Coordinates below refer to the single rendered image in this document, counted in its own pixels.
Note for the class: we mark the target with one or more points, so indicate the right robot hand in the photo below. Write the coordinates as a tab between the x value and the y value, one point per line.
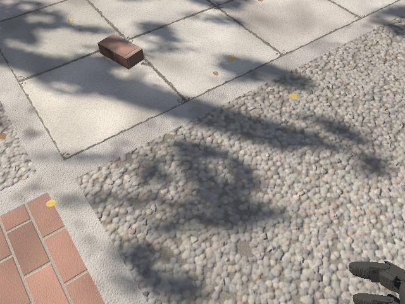
389	275

